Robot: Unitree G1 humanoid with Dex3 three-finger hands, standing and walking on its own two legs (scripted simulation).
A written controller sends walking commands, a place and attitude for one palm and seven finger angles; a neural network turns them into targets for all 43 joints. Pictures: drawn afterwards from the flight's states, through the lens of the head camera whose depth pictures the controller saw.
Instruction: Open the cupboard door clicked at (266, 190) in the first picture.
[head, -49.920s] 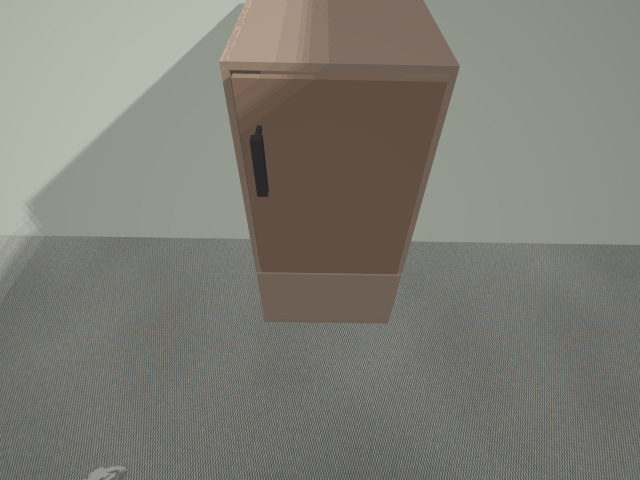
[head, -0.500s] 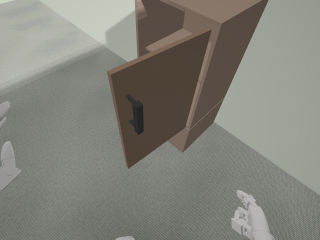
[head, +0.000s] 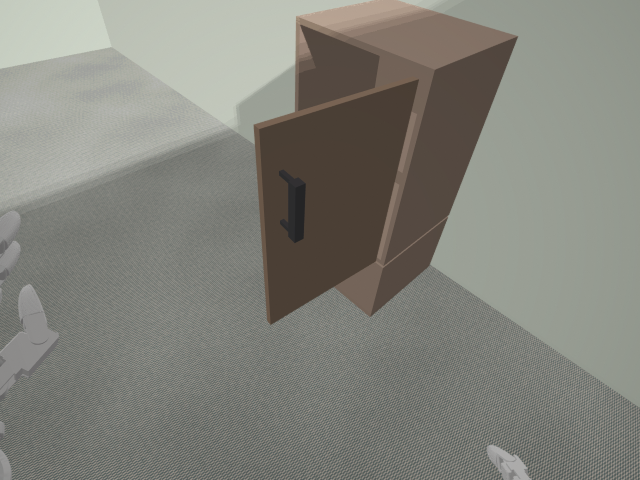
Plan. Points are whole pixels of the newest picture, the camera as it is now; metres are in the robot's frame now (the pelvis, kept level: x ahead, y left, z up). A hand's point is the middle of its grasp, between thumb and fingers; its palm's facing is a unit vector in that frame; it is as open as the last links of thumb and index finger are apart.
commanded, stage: stop stepping back and stand still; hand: left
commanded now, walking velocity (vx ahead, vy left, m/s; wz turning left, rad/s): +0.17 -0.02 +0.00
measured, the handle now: (290, 206) +0.62 +0.10 -0.02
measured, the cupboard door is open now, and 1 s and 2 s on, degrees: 84 84 84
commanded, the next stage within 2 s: let the arm hang, fingers relaxed in 0.40 s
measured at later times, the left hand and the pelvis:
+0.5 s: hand (38, 360) +0.18 +0.26 +0.16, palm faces +0.44 -0.77 -0.46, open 7.4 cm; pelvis -0.01 +0.00 +0.00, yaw +1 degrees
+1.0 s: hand out of the picture -0.09 +0.19 -0.17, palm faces +0.11 -0.97 -0.21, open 7.2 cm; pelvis -0.02 +0.00 +0.01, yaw +5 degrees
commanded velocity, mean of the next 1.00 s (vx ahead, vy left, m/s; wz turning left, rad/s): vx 0.03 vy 0.01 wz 0.00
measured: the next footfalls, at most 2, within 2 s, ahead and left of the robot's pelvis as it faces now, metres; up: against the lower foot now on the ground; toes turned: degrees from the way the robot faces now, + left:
left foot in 0.02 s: +0.06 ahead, +0.12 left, +0.00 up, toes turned +4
right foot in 0.20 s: +0.05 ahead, -0.10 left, +0.00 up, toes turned +1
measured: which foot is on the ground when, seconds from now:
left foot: up 0.00-0.00, down 0.02-1.00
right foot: down 0.00-0.02, up 0.04-0.18, down 0.20-1.00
